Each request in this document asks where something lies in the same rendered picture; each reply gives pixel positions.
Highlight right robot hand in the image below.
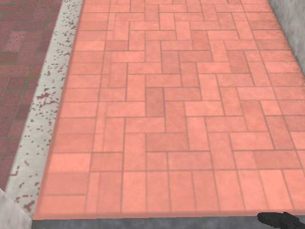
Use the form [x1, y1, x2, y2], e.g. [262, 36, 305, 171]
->
[257, 212, 305, 229]

